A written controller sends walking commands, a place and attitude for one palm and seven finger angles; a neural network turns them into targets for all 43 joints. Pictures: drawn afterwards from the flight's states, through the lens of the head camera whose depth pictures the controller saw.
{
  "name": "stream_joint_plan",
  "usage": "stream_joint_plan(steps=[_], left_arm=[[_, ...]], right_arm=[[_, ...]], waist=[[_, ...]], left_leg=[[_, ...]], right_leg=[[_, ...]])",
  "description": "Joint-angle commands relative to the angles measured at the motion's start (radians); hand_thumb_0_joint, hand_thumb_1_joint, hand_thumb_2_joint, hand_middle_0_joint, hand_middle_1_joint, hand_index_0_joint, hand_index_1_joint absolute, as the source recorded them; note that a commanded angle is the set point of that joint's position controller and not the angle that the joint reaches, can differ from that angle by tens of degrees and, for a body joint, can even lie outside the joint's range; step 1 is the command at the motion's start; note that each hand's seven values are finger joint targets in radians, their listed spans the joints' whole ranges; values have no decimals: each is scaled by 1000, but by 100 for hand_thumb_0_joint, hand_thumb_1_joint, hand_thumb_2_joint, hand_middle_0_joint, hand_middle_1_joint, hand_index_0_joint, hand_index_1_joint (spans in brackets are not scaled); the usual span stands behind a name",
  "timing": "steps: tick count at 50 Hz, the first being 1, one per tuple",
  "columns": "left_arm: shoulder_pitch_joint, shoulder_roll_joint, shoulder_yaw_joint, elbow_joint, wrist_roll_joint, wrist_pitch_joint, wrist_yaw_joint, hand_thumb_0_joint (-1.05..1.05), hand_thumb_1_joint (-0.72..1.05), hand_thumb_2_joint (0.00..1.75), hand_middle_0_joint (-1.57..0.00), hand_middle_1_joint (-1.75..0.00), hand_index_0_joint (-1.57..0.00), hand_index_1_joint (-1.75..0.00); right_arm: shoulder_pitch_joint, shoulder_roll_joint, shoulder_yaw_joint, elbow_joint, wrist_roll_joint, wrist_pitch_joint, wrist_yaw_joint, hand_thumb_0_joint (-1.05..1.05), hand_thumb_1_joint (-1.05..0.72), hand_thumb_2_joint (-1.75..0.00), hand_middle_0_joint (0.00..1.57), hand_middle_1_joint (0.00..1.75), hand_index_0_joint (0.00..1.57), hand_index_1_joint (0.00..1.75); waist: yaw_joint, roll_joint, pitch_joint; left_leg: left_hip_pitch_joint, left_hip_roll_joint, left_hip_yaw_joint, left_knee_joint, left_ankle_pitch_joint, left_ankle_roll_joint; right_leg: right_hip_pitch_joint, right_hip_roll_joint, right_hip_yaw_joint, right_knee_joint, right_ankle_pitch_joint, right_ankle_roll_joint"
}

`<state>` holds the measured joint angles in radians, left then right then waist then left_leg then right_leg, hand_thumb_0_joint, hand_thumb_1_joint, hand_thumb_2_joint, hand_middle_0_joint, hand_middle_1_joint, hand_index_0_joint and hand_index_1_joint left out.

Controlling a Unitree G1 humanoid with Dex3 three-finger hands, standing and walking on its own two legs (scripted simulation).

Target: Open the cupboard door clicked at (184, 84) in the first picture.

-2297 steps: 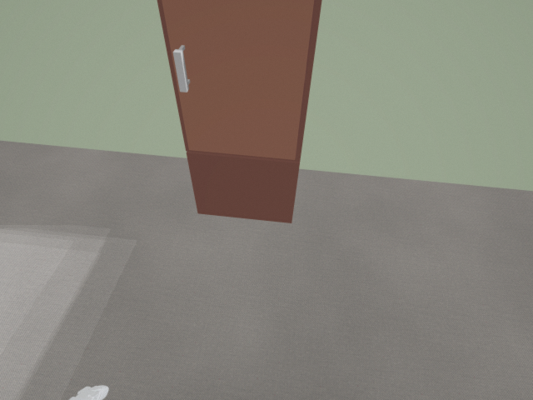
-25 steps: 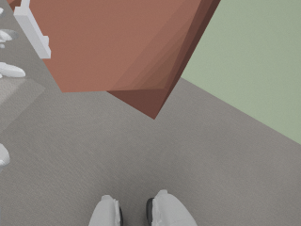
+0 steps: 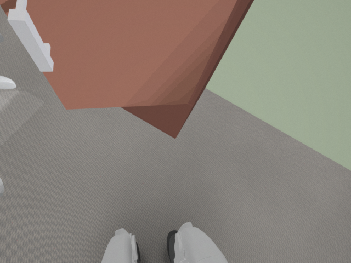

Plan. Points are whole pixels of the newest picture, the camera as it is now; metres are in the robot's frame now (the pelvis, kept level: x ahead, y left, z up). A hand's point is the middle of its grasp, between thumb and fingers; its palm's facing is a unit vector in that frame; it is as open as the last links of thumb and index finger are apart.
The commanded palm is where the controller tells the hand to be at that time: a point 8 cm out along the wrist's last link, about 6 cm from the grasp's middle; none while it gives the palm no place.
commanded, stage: move the hooked fingers beside the handle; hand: left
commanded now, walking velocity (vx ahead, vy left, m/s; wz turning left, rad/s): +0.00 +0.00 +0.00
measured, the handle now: (35, 35) +0.56 +0.23 +0.07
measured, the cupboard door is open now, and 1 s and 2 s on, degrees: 37 37 37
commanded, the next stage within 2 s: slide the fingers in behind the handle in 0.74 s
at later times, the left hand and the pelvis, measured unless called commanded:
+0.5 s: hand (0, 53) +0.52 +0.28 +0.08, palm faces +0.05 -1.00 -0.03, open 14.0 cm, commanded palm +0.50 +0.31 +0.07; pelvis -0.01 +0.00 -0.01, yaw +1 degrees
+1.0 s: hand out of the picture +0.51 +0.29 +0.07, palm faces +0.03 -1.00 -0.02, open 14.0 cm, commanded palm +0.51 +0.31 +0.07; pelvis -0.01 -0.01 -0.01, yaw +1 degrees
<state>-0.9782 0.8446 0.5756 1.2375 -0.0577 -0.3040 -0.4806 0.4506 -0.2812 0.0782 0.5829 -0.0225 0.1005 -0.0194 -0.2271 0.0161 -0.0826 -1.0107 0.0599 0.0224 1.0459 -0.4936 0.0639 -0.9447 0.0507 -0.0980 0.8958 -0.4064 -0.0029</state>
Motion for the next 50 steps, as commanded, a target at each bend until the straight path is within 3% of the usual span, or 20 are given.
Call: stream_joint_plan(steps=[1,3,7,12,13,14,17,20,21,23,27,28,33,35,38,40,42,45,48,50], left_arm=[[-349,284,-8,-195,-41,-50,-24,0,-50,30,-30,-120,-30,-120],[-350,235,-44,-157,-52,-38,-38,0,-50,30,-30,-120,-30,-120],[-414,198,-75,-186,-63,-51,-29,0,-50,30,-30,-120,-30,-120],[-474,226,-56,-194,-50,-84,14,0,-50,30,-30,-120,-30,-120],[-502,230,-54,-204,-51,-90,20,0,-50,30,-30,-120,-30,-120],[-498,263,-37,-196,-37,-90,30,0,-50,30,-30,-120,-30,-120],[-485,249,-57,-141,-19,-73,42,0,-50,30,-30,-120,-30,-120],[-471,314,-19,-155,-9,-70,46,0,-50,30,-30,-120,-30,-120],[-490,297,-35,-167,-10,-71,43,0,-50,30,-30,-120,-30,-120],[-455,330,2,-178,-12,-77,39,0,-50,30,-30,-120,-30,-120],[-455,314,-11,-150,-27,-67,22,0,-50,30,-30,-120,-30,-120],[-446,335,6,-155,-30,-70,18,0,-50,30,-30,-120,-30,-120],[-423,386,23,-122,-22,-56,6,0,-50,30,-30,-120,-30,-120],[-428,345,-10,-134,-21,-59,1,0,-50,30,-30,-120,-30,-120],[-412,375,18,-160,-30,-73,-12,0,-50,30,-30,-120,-30,-120],[-438,336,-14,-127,-40,-65,-24,0,-50,30,-30,-120,-30,-120],[-459,362,-5,-117,-40,-57,-29,0,-50,30,-30,-120,-30,-120],[-476,309,-41,-177,-41,-67,-29,0,-50,30,-30,-120,-30,-120],[-506,236,-82,-205,-50,-72,-17,0,-50,30,-30,-120,-30,-120],[-491,226,-76,-179,-56,-62,-10,0,-50,30,-30,-120,-30,-120]], right_arm=[[218,-227,-85,-9,4,13,-11,0,-90,-90,20,30,20,30],[212,-225,-81,-13,8,16,-14,0,-90,-90,20,30,20,30],[203,-225,-83,-6,5,17,-18,0,-90,-90,20,30,20,30],[194,-225,-81,2,2,7,-20,0,-90,-90,20,30,20,30],[193,-225,-78,1,1,5,-21,0,-90,-90,20,30,20,30],[195,-227,-78,3,0,4,-22,0,-90,-90,20,30,20,30],[186,-223,-70,-4,4,1,-20,0,-90,-90,20,30,20,30],[190,-228,-67,-12,2,-3,-24,0,-90,-90,20,30,20,30],[191,-224,-66,-11,3,-1,-23,0,-90,-90,20,30,20,30],[196,-227,-71,-18,2,-5,-23,0,-90,-90,20,30,20,30],[192,-228,-67,-14,7,-4,-22,0,-90,-90,20,30,20,30],[192,-229,-67,-18,8,-6,-25,0,-90,-90,20,30,20,30],[194,-229,-62,-21,13,-13,-32,0,-90,-90,20,30,20,30],[198,-224,-63,-16,14,-10,-29,0,-90,-90,20,30,20,30],[201,-232,-69,-16,12,-13,-29,0,-90,-90,20,30,20,30],[194,-229,-65,-6,17,-11,-29,0,-90,-90,20,30,20,30],[194,-233,-62,-6,18,-13,-33,0,-90,-90,20,30,20,30],[200,-229,-65,1,13,-10,-30,0,-90,-90,20,30,20,30],[206,-227,-70,13,8,-9,-27,0,-90,-90,20,30,20,30],[203,-231,-72,18,8,-7,-26,0,-90,-90,20,30,20,30]], waist=[[21,291,-511],[7,272,-460],[-12,268,-457],[-11,270,-485],[-13,299,-488],[-7,292,-501],[-13,267,-474],[3,269,-522],[-5,274,-536],[8,267,-561],[-8,206,-510],[6,217,-514],[11,200,-483],[4,234,-493],[13,251,-529],[-10,244,-480],[-11,221,-464],[-3,325,-527],[-22,323,-529],[-22,301,-520]], left_leg=[[605,14,-136,-90,763,-62],[588,12,-137,-94,734,-57],[592,13,-142,-94,686,-58],[589,10,-154,-87,646,-67],[594,9,-156,-83,657,-71],[597,11,-160,-82,663,-74],[537,3,-146,-82,584,-59],[521,0,-139,-77,604,-56],[520,0,-136,-73,604,-54],[526,1,-138,-69,633,-53],[447,-2,-120,-76,535,-36],[436,-5,-117,-74,536,-34],[352,-13,-96,-74,470,-21],[390,-7,-97,-73,496,-25],[423,-5,-103,-63,537,-29],[409,-3,-101,-58,507,-27],[371,-5,-101,-59,472,-22],[506,0,-123,-59,570,-42],[578,10,-153,-57,628,-56],[580,13,-159,-63,610,-60]], right_leg=[[87,33,26,-53,338,-19],[64,34,23,-58,321,-22],[34,30,24,-60,288,-19],[24,27,26,-43,255,-24],[11,25,27,-37,256,-27],[18,24,25,-34,255,-25],[31,23,29,-36,240,-21],[80,22,34,-26,279,-21],[84,22,37,-25,288,-19],[105,25,37,-18,312,-22],[132,27,45,-34,296,-14],[147,27,48,-29,304,-20],[189,26,60,-34,300,-18],[157,26,59,-34,306,-14],[149,29,55,-22,318,-21],[114,29,55,-31,295,-15],[130,29,58,-33,279,-14],[61,28,44,-25,284,-21],[-9,30,27,-22,259,-22],[-18,29,23,-28,241,-20]])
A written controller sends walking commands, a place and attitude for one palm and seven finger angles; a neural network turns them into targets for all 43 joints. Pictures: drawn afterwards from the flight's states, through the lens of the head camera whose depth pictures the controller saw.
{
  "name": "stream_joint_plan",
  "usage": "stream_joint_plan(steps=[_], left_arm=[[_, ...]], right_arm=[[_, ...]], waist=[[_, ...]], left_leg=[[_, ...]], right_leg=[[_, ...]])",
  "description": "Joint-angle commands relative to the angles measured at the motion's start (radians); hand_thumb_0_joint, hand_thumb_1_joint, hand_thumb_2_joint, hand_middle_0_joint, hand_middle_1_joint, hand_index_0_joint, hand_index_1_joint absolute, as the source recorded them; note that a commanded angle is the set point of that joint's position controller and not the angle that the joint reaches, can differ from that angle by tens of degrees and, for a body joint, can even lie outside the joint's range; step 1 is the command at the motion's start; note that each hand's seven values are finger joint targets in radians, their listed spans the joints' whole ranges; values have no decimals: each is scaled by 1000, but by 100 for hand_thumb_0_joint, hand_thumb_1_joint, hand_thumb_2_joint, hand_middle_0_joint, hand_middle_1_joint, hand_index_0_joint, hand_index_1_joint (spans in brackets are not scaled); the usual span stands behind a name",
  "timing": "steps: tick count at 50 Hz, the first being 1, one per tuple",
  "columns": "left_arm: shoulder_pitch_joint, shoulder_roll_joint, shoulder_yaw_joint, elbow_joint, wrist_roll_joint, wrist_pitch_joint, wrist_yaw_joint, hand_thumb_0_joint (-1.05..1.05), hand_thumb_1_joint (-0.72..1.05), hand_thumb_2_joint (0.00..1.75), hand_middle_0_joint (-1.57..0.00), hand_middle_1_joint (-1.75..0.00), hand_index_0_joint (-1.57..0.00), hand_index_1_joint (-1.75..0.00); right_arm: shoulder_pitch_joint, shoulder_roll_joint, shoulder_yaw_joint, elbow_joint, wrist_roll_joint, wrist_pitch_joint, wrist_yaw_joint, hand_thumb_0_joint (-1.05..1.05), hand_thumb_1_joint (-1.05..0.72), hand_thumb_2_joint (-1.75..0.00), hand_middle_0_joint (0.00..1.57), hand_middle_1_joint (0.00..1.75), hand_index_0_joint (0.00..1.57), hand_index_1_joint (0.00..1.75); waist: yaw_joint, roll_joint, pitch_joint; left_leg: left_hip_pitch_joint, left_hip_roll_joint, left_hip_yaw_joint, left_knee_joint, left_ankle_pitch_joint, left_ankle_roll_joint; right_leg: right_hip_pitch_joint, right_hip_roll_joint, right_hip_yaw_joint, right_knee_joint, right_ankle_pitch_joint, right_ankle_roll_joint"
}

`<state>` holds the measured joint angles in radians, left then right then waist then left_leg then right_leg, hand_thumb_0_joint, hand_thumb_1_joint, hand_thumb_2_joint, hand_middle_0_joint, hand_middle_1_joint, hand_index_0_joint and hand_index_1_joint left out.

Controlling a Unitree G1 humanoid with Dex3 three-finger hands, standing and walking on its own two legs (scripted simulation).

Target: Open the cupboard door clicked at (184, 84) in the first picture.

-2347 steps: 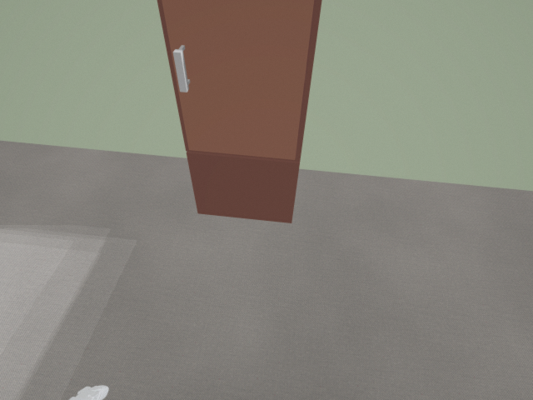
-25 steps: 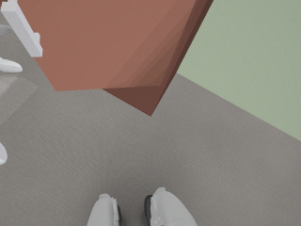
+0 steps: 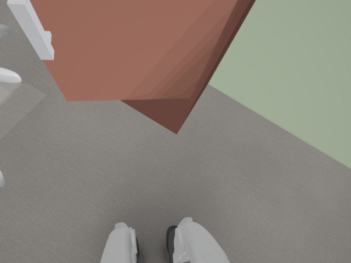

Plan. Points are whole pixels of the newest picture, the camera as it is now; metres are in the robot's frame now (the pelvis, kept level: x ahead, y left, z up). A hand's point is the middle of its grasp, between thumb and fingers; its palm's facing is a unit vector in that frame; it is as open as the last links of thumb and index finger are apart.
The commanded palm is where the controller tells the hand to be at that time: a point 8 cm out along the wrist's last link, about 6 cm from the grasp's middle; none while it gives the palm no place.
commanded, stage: slide the fingers in behind the handle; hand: left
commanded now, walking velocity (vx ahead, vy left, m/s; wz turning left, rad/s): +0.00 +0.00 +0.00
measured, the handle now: (35, 22) +0.58 +0.23 +0.08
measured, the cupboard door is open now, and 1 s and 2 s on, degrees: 37 37 37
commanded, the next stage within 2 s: close the thumb around the handle in 1.44 s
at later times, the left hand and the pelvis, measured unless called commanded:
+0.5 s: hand (24, 42) +0.53 +0.24 +0.08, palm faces +0.01 -1.00 +0.00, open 14.0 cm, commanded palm +0.52 +0.27 +0.08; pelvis +0.01 +0.00 +0.01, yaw +1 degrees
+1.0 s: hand (41, 45) +0.53 +0.21 +0.08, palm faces +0.02 -1.00 -0.01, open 14.0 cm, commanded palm +0.52 +0.25 +0.08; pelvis +0.00 -0.01 +0.01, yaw +0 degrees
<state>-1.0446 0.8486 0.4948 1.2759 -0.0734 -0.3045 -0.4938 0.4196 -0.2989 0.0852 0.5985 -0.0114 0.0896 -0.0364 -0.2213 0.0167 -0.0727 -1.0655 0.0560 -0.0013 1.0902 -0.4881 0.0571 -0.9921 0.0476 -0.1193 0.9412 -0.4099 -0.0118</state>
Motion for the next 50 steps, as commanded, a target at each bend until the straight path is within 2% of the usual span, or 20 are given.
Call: stream_joint_plan(steps=[1,4,9,13,14,16,17,18,20,27,29,32,34,37,38,39,43,47,48,50], left_arm=[[-430,221,7,-220,-42,-57,8,0,-50,30,-30,-120,-30,-120],[-463,239,19,-232,-33,-51,34,0,-50,30,-30,-120,-30,-120],[-373,220,35,-299,-15,-73,81,0,-50,30,-30,-120,-30,-120],[-360,108,-16,-323,-37,-82,90,0,-50,30,-30,-120,-30,-120],[-377,118,-13,-322,-38,-83,90,0,-50,30,-30,-120,-30,-120],[-388,56,-48,-289,-49,-77,89,0,-50,30,-30,-120,-30,-120],[-374,76,-30,-273,-46,-77,92,0,-50,30,-30,-120,-30,-120],[-391,68,-35,-294,-46,-86,96,0,-50,30,-30,-120,-30,-120],[-385,54,-43,-268,-37,-88,112,0,-50,30,-30,-120,-30,-120],[-376,77,-27,-233,-13,-103,166,0,-50,30,-30,-120,-30,-120],[-386,76,-29,-259,-7,-120,171,0,-50,30,-30,-120,-30,-120],[-369,102,-15,-225,-7,-115,162,0,-50,30,-30,-120,-30,-120],[-415,97,-20,-238,-17,-118,155,0,-50,30,-30,-120,-30,-120],[-392,122,5,-261,-23,-120,151,0,-50,30,-30,-120,-30,-120],[-404,100,-6,-279,-29,-129,151,0,-50,30,-30,-120,-30,-120],[-379,122,11,-266,-25,-128,153,0,-50,30,-30,-120,-30,-120],[-371,59,-34,-244,-25,-115,159,0,-50,30,-30,-120,-30,-120],[-373,64,-35,-227,-21,-100,169,0,-50,30,-30,-120,-30,-120],[-401,45,-43,-243,-27,-107,173,0,-50,30,-30,-120,-30,-120],[-414,50,-43,-252,-18,-117,182,0,-50,30,-30,-120,-30,-120]], right_arm=[[233,-213,-80,2,-3,4,-9,0,-90,-90,20,30,20,30],[236,-211,-76,1,-6,3,-7,0,-90,-90,20,30,20,30],[237,-196,-84,-20,-12,10,10,0,-90,-90,20,30,20,30],[236,-190,-93,-18,-14,13,21,0,-90,-90,20,30,20,30],[234,-194,-95,-8,-13,16,19,0,-90,-90,20,30,20,30],[233,-189,-97,1,-11,14,21,0,-90,-90,20,30,20,30],[237,-192,-96,2,-11,13,19,0,-90,-90,20,30,20,30],[237,-189,-96,3,-12,12,18,0,-90,-90,20,30,20,30],[235,-185,-95,8,-14,11,21,0,-90,-90,20,30,20,30],[222,-179,-90,-9,-13,5,24,0,-90,-90,20,30,20,30],[221,-179,-93,-12,-14,1,26,0,-90,-90,20,30,20,30],[217,-182,-91,-11,-8,-1,22,0,-90,-90,20,30,20,30],[217,-181,-91,-5,-8,-2,18,0,-90,-90,20,30,20,30],[214,-181,-92,-12,-7,-7,16,0,-90,-90,20,30,20,30],[218,-178,-91,-12,-9,-9,17,0,-90,-90,20,30,20,30],[215,-179,-94,-9,-8,-9,18,0,-90,-90,20,30,20,30],[212,-174,-92,-11,-5,-8,20,0,-90,-90,20,30,20,30],[211,-175,-93,-10,-3,-10,19,0,-90,-90,20,30,20,30],[216,-175,-92,-7,-6,-14,19,0,-90,-90,20,30,20,30],[217,-173,-94,-1,-7,-16,20,0,-90,-90,20,30,20,30]], waist=[[-28,293,-524],[-27,292,-543],[15,329,-599],[-4,291,-575],[-6,279,-558],[-24,249,-519],[-16,224,-506],[-14,261,-515],[-9,266,-498],[-5,200,-463],[-3,206,-514],[-2,168,-501],[-11,198,-508],[6,205,-551],[2,216,-562],[14,215,-566],[-5,192,-510],[-3,184,-493],[-14,178,-503],[-8,202,-524]], left_leg=[[623,16,-132,-109,587,-50],[612,12,-131,-107,609,-49],[691,19,-138,-108,762,-73],[714,23,-142,-119,765,-68],[713,26,-146,-126,754,-74],[686,20,-141,-133,687,-64],[666,19,-141,-139,669,-61],[684,18,-141,-138,687,-64],[679,16,-142,-141,675,-69],[550,-4,-102,-143,542,-42],[559,-7,-97,-135,547,-38],[494,-12,-82,-131,487,-27],[507,-12,-82,-132,484,-27],[501,-15,-73,-125,499,-25],[518,-16,-77,-123,523,-25],[508,-15,-74,-120,520,-27],[490,-16,-71,-126,488,-20],[458,-18,-65,-132,450,-19],[470,-17,-69,-128,457,-16],[494,-15,-75,-124,474,-23]], right_leg=[[34,31,46,-75,242,-11],[59,29,46,-67,270,-12],[84,33,40,-62,316,-15],[78,40,37,-80,315,-13],[76,39,35,-83,304,-11],[72,40,37,-95,285,-9],[83,39,36,-95,279,-11],[75,37,37,-91,278,-14],[61,35,37,-92,264,-14],[142,27,56,-85,283,-11],[162,27,64,-79,304,-10],[203,26,75,-81,303,-9],[196,24,77,-80,307,-9],[237,22,86,-77,338,-9],[231,25,83,-71,354,-12],[240,24,86,-71,355,-10],[215,24,82,-78,334,-9],[231,21,88,-87,319,-6],[217,23,86,-82,321,-8],[202,21,85,-75,317,-8]])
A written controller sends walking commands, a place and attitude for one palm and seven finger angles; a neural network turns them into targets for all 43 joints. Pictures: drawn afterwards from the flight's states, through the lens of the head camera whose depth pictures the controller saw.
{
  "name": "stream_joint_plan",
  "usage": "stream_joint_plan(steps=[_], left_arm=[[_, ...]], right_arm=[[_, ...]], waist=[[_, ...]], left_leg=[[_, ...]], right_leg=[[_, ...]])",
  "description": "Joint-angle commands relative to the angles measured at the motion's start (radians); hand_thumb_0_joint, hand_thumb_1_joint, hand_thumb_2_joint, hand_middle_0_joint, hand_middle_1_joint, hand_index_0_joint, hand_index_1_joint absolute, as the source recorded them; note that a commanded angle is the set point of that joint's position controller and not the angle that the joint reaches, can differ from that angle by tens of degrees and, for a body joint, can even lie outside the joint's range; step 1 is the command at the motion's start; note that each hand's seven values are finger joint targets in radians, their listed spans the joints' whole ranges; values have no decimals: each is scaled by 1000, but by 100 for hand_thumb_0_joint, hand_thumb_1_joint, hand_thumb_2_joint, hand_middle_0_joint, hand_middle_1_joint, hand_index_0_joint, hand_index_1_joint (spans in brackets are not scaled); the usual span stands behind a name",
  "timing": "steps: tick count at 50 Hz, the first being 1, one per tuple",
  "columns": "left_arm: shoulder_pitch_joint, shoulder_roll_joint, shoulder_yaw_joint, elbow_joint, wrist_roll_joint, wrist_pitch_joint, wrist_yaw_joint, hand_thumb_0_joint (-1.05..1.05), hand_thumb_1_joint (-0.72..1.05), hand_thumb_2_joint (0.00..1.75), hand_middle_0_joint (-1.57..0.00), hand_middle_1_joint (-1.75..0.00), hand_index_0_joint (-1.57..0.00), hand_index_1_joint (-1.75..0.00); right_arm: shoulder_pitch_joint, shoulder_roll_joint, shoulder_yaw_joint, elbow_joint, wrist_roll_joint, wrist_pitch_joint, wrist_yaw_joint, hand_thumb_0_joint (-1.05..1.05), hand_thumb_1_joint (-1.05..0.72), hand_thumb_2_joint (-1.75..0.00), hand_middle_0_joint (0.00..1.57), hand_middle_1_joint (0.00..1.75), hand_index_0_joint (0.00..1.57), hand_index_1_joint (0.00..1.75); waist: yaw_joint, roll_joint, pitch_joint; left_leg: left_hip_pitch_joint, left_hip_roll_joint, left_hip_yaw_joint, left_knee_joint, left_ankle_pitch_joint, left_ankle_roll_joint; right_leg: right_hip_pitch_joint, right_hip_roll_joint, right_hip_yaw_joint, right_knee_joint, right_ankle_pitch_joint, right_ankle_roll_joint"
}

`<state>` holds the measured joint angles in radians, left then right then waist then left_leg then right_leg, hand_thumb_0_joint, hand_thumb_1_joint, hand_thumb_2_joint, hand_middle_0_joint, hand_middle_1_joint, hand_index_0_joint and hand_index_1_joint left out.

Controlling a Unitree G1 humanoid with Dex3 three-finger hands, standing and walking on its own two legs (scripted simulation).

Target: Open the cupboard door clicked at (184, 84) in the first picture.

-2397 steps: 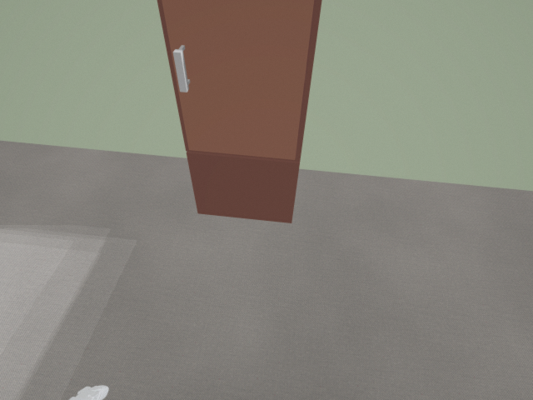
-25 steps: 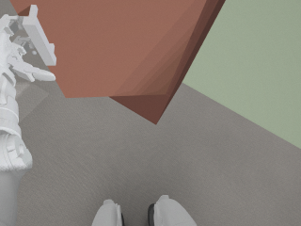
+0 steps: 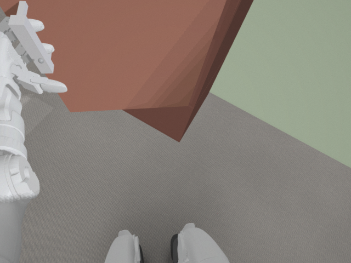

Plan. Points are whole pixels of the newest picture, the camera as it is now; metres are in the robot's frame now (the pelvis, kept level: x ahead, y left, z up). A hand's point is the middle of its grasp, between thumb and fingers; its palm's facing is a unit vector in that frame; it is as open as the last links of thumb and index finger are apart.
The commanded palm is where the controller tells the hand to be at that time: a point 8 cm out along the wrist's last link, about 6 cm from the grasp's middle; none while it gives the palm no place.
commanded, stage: slide the fingers in behind the handle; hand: left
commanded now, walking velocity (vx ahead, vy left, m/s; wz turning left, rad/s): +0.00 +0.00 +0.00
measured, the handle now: (35, 39) +0.58 +0.24 +0.08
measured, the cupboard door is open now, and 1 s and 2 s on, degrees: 37 37 61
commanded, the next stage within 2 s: close the thumb around the handle in 0.44 s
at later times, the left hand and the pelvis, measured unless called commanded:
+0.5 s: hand (46, 60) +0.53 +0.21 +0.07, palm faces +0.02 -1.00 -0.02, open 14.0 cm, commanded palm +0.51 +0.25 +0.07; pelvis +0.00 +0.00 +0.00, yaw +0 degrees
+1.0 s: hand (44, 59) +0.53 +0.22 +0.07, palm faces +0.02 -1.00 -0.01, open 8.3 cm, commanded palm +0.52 +0.25 +0.07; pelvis +0.00 +0.01 +0.00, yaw +0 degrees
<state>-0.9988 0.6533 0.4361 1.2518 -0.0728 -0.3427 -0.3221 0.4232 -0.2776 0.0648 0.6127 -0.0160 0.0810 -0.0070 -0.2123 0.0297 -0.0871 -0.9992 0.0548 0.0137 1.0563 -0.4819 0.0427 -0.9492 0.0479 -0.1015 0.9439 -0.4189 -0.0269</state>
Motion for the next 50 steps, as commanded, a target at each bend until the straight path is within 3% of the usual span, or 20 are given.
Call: stream_joint_plan(steps=[1,4,6,7,12,14,17,19,21,26,27,29,31,33,34,38,40,44,46,50], left_arm=[[-464,224,6,-232,-21,-82,14,0,-50,30,-30,-120,-30,-120],[-443,226,22,-276,-21,-106,29,0,-50,30,-30,-120,-30,-120],[-417,208,17,-223,-22,-91,37,0,-50,30,-30,-120,-30,-120],[-409,239,35,-195,-16,-79,42,0,-50,30,-30,-120,-30,-120],[-405,245,28,-225,5,-79,50,0,-50,30,-30,-120,-30,-120],[-406,198,2,-226,-8,-87,43,0,-50,30,-30,-120,-30,-120],[-413,239,38,-220,-23,-89,29,0,-50,30,-30,-120,-30,-120],[-413,207,15,-231,-25,-98,23,0,-50,30,-30,-120,-30,-120],[-429,196,1,-205,-19,-94,26,0,-50,30,-30,-120,-30,-120],[-457,244,34,-223,-12,-100,41,0,-50,30,-30,-120,-30,-120],[-439,262,45,-229,-8,-103,41,0,-50,30,-30,-120,-30,-120],[-436,223,19,-254,-10,-114,43,0,-39,35,-31,-121,-31,-121],[-443,189,-7,-225,-11,-104,41,0,-28,40,-32,-122,-32,-122],[-448,237,25,-208,-12,-95,41,0,-16,44,-32,-124,-32,-124],[-452,260,43,-218,-12,-91,42,0,-11,47,-33,-124,-33,-124],[-445,215,15,-236,-14,-97,39,0,12,56,-34,-127,-34,-127],[-448,232,26,-266,-12,-109,40,0,23,61,-35,-128,-35,-128],[-412,184,2,-249,-24,-104,37,0,45,71,-37,-130,-37,-130],[-387,172,-4,-212,-24,-85,34,0,56,76,-38,-131,-38,-131],[-426,222,20,-206,-13,-81,44,0,79,85,-39,-134,-39,-134]], right_arm=[[214,-193,-75,-13,-5,-9,-7,0,-90,-90,20,30,20,30],[215,-193,-81,-11,-9,-13,-1,0,-90,-90,20,30,20,30],[213,-192,-78,-8,-7,-9,1,0,-90,-90,20,30,20,30],[213,-196,-77,-11,-4,-6,-1,0,-90,-90,20,30,20,30],[211,-190,-77,-25,-3,-7,-2,0,-90,-90,20,30,20,30],[213,-186,-77,-23,-3,-9,0,0,-90,-90,20,30,20,30],[213,-194,-79,-20,-2,-9,-2,0,-90,-90,20,30,20,30],[211,-190,-80,-21,-1,-11,-3,0,-90,-90,20,30,20,30],[207,-190,-79,-11,-2,-12,-4,0,-90,-90,20,30,20,30],[211,-193,-78,-9,-5,-16,-6,0,-90,-90,20,30,20,30],[212,-194,-78,-14,-5,-15,-6,0,-90,-90,20,30,20,30],[208,-189,-80,-15,-6,-15,-3,0,-90,-90,20,30,20,30],[204,-190,-79,-8,-7,-14,0,0,-90,-90,20,30,20,30],[213,-198,-76,-10,-6,-12,-5,0,-90,-90,20,30,20,30],[214,-200,-78,-12,-5,-11,-7,0,-90,-90,20,30,20,30],[215,-194,-78,-12,-8,-13,-5,0,-90,-90,20,30,20,30],[215,-195,-82,-9,-9,-12,-3,0,-90,-90,20,30,20,30],[213,-193,-83,-9,-7,-7,3,0,-90,-90,20,30,20,30],[214,-193,-82,-11,-4,-4,3,0,-90,-90,20,30,20,30],[211,-196,-78,-16,-3,-5,-4,0,-90,-90,20,30,20,30]], waist=[[-23,189,-507],[2,240,-570],[-11,173,-516],[-9,133,-483],[3,166,-514],[-6,166,-512],[-2,131,-507],[-4,159,-531],[-16,148,-475],[-11,166,-508],[4,174,-527],[0,216,-550],[-16,190,-503],[-15,149,-488],[-10,162,-525],[-11,185,-521],[-1,212,-557],[-3,202,-530],[-8,153,-491],[-8,156,-469]], left_leg=[[444,-12,-95,-92,480,-11],[519,-8,-102,-86,558,-22],[465,-10,-94,-86,524,-15],[410,-13,-87,-90,478,-8],[412,-19,-77,-94,495,-8],[436,-17,-83,-96,512,-11],[402,-18,-79,-98,473,-7],[439,-18,-82,-96,502,-11],[418,-15,-84,-94,462,-9],[421,-17,-87,-89,477,-9],[428,-18,-88,-91,491,-12],[483,-14,-94,-87,543,-20],[463,-12,-95,-86,501,-17],[425,-14,-96,-93,480,-11],[430,-15,-90,-92,490,-11],[474,-12,-100,-90,531,-15],[505,-10,-103,-88,557,-23],[521,-5,-108,-96,583,-28],[473,-9,-99,-101,539,-20],[432,-15,-94,-106,478,-15]], right_leg=[[147,21,63,-78,327,7],[136,23,58,-67,351,2],[146,23,58,-75,349,8],[171,22,65,-79,339,11],[204,18,73,-76,373,10],[184,21,66,-75,375,9],[219,22,73,-80,367,9],[196,21,70,-74,374,8],[158,20,69,-82,331,10],[171,18,70,-73,342,9],[187,18,71,-69,350,6],[152,18,64,-63,361,5],[127,21,60,-71,328,7],[161,22,62,-73,332,6],[181,20,67,-72,349,9],[145,22,58,-70,348,4],[145,21,58,-68,355,5],[128,25,49,-72,351,5],[144,25,50,-80,348,8],[149,21,57,-82,319,7]])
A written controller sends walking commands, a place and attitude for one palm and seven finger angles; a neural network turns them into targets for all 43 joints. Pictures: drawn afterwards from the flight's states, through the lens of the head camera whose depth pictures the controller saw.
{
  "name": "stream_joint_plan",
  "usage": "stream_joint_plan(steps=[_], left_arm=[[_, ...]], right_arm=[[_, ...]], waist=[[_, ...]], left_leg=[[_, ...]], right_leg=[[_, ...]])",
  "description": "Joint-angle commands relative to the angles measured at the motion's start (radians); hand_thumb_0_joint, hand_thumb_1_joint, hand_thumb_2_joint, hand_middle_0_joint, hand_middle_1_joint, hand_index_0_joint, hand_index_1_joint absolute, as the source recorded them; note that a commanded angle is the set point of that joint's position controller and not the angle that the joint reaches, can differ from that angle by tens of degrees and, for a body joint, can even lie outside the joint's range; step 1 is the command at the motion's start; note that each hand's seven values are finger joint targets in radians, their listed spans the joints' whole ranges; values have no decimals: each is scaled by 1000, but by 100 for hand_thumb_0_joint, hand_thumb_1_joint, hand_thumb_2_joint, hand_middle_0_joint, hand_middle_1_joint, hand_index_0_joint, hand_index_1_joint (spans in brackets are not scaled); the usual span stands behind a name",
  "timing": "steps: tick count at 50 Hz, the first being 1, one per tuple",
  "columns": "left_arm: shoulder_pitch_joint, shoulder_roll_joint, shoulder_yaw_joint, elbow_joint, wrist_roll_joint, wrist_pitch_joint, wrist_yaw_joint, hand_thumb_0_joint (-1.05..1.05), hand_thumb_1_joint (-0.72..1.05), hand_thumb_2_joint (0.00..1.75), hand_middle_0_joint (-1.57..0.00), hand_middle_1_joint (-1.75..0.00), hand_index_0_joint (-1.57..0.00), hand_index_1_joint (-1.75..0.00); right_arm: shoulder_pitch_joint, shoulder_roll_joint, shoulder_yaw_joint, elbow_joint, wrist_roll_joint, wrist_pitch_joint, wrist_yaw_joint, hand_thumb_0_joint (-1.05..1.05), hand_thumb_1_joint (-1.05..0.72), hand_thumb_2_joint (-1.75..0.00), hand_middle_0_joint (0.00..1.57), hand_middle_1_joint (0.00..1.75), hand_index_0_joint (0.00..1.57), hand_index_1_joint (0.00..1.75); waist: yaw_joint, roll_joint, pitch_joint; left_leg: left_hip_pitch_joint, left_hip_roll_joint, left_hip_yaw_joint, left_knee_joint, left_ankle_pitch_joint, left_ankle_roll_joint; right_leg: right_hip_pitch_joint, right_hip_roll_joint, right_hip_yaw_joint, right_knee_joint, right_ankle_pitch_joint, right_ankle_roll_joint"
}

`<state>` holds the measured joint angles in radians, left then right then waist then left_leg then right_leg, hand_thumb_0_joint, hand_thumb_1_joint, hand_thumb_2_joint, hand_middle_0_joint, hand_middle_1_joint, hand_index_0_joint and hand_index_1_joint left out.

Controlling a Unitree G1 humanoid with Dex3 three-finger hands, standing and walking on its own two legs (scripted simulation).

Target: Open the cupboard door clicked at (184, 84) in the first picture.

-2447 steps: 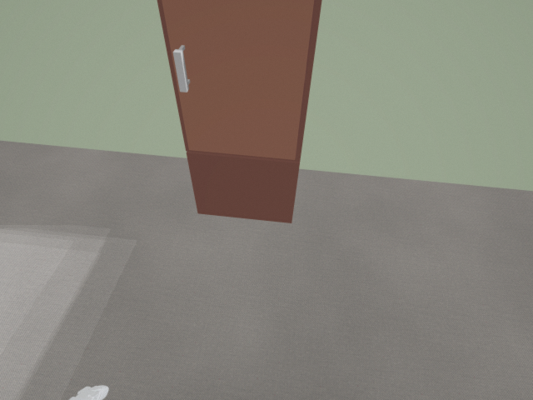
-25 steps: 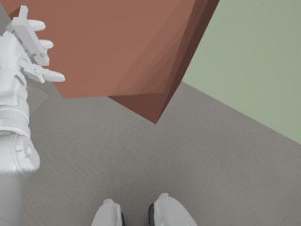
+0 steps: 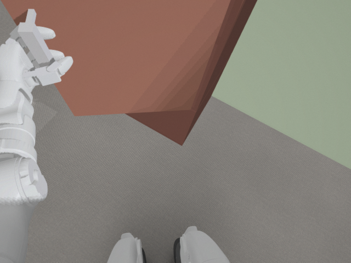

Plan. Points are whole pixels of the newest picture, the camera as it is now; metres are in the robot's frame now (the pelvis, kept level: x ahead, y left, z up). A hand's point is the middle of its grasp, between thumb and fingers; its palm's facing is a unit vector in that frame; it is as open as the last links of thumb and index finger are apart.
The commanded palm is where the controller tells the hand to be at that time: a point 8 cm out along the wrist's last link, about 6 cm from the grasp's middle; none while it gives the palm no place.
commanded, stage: close the thumb around the handle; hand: left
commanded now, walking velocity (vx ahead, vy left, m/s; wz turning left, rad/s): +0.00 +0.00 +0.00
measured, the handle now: (43, 46) +0.58 +0.23 +0.08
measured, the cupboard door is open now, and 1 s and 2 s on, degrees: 37 61 71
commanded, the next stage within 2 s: pull the door open along its arc in 0.24 s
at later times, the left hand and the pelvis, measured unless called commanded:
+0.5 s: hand (54, 66) +0.52 +0.21 +0.07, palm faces +0.04 -1.00 -0.01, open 5.8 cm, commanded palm +0.49 +0.25 +0.07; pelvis +0.00 +0.00 +0.00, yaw -1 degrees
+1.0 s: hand (78, 135) +0.37 +0.15 +0.07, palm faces +0.15 -0.99 +0.05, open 6.3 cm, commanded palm +0.33 +0.21 +0.07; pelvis +0.02 -0.01 +0.02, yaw +0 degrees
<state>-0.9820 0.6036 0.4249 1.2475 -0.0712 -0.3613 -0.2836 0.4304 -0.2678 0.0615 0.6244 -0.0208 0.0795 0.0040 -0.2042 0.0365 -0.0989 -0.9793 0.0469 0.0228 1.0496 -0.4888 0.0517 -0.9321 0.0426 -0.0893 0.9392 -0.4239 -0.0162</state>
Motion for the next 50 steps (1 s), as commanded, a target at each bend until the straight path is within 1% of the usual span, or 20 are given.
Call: stream_joint_plan(steps=[1,4,8,11,15,16,18,21,24,29,33,35,39,40,42,43,44,46,47,50], left_arm=[[-455,271,27,-211,-9,-69,9,0,84,88,-40,-134,-40,-134],[-480,259,23,-258,-12,-105,16,0,90,90,-40,-135,-40,-135],[-436,256,31,-209,-18,-96,5,0,90,90,-40,-135,-40,-135],[-448,300,59,-207,-16,-75,9,0,90,90,-40,-135,-40,-135],[-443,260,30,-220,-14,-75,14,0,90,90,-40,-135,-40,-135],[-439,287,52,-229,-13,-78,17,0,90,90,-40,-135,-40,-135],[-471,290,51,-251,-15,-89,19,0,90,90,-40,-135,-40,-135],[-368,265,42,-236,-14,-87,12,0,90,90,-40,-135,-40,-135],[-294,260,50,-281,-24,-94,7,0,90,90,-40,-135,-40,-135],[-109,206,46,-366,-62,-82,-5,0,90,90,-40,-135,-40,-135],[81,171,50,-480,-96,-73,-10,0,90,90,-40,-135,-40,-135],[200,118,30,-529,-117,-64,-11,0,90,90,-40,-135,-40,-135],[448,33,14,-712,-172,-62,-7,0,90,90,-40,-135,-40,-135],[505,-4,55,-782,-210,-61,50,0,90,90,-40,-135,-40,-135],[657,-131,-17,-912,-221,-57,123,0,90,90,-40,-135,-40,-135],[724,-145,-5,-975,-226,-60,167,0,90,90,-40,-135,-40,-135],[800,-181,-34,-1014,-213,-56,201,0,90,90,-40,-135,-40,-135],[765,-242,-69,-1095,-180,-51,308,0,90,90,-40,-135,-40,-135],[735,-271,-84,-1135,-159,-53,371,0,90,90,-40,-135,-40,-135],[711,-372,-172,-1112,-76,-48,510,0,90,90,-40,-135,-40,-135]], right_arm=[[203,-204,-73,-27,-1,-7,-16,0,-90,-90,20,30,20,30],[203,-202,-77,-21,-6,-13,-12,0,-90,-90,20,30,20,30],[207,-204,-76,-21,-4,-13,-12,0,-90,-90,20,30,20,30],[204,-209,-74,-26,-2,-7,-17,0,-90,-90,20,30,20,30],[201,-202,-75,-29,-2,-8,-15,0,-90,-90,20,30,20,30],[201,-204,-75,-30,-3,-8,-15,0,-90,-90,20,30,20,30],[205,-204,-76,-27,-5,-10,-15,0,-90,-90,20,30,20,30],[196,-201,-76,-40,-1,-8,-11,0,-90,-90,20,30,20,30],[185,-200,-79,-56,2,-4,-6,0,-90,-90,20,30,20,30],[160,-192,-90,-90,15,3,-1,0,-90,-90,20,30,20,30],[128,-183,-99,-129,27,3,4,0,-90,-90,20,30,20,30],[100,-173,-101,-146,35,2,8,0,-90,-90,20,30,20,30],[49,-157,-110,-187,45,-19,19,0,-90,-90,20,30,20,30],[27,-139,-112,-196,45,-29,25,0,-90,-90,20,30,20,30],[-10,-124,-115,-213,48,-54,40,0,-90,-90,20,30,20,30],[-24,-116,-116,-217,47,-66,45,0,-90,-90,20,30,20,30],[-36,-110,-116,-214,45,-72,51,0,-90,-90,20,30,20,30],[-64,-102,-120,-209,37,-79,54,0,-90,-90,20,30,20,30],[-83,-96,-120,-207,30,-82,53,0,-90,-90,20,30,20,30],[-112,-82,-117,-187,8,-87,46,0,-90,-90,20,30,20,30]], waist=[[-16,153,-464],[-18,195,-517],[-14,182,-508],[-9,156,-496],[-13,168,-503],[-3,175,-503],[-16,166,-525],[14,164,-513],[40,185,-544],[72,113,-533],[115,87,-524],[132,70,-482],[177,52,-479],[214,45,-467],[217,49,-444],[238,46,-428],[237,60,-410],[220,9,-368],[218,22,-358],[191,-51,-298]], left_leg=[[416,-6,-106,-97,494,-24],[484,-1,-119,-84,554,-35],[463,-3,-115,-82,556,-33],[426,-5,-110,-86,525,-29],[452,-3,-111,-88,533,-32],[447,-3,-110,-88,534,-32],[460,-2,-112,-83,549,-29],[445,-5,-104,-95,540,-33],[476,-6,-96,-104,573,-35],[449,-12,-71,-132,577,-26],[433,-19,-48,-156,613,-19],[418,-20,-36,-175,616,-19],[437,-21,-20,-200,682,-19],[416,-24,-12,-209,680,-24],[438,-24,-6,-221,706,-33],[442,-21,-12,-222,745,-39],[458,-19,-10,-227,760,-44],[458,-20,-13,-225,694,-49],[452,-23,-15,-223,658,-53],[415,-26,-28,-213,530,-55]], right_leg=[[131,26,46,-73,328,-5],[102,28,44,-63,338,-7],[113,29,42,-59,346,-8],[137,25,44,-62,344,-4],[121,27,41,-66,339,-2],[133,26,42,-64,343,-4],[135,28,44,-62,358,-5],[159,28,43,-65,354,-6],[184,29,43,-67,374,-8],[280,30,48,-83,435,-5],[374,27,55,-94,506,-8],[399,21,55,-104,524,-5],[474,11,60,-108,596,-6],[497,10,55,-113,610,-4],[501,7,46,-112,622,-3],[506,6,41,-105,627,-8],[498,3,40,-102,630,-6],[464,5,31,-106,580,0],[450,3,31,-100,550,-2],[409,-6,30,-89,465,-4]])
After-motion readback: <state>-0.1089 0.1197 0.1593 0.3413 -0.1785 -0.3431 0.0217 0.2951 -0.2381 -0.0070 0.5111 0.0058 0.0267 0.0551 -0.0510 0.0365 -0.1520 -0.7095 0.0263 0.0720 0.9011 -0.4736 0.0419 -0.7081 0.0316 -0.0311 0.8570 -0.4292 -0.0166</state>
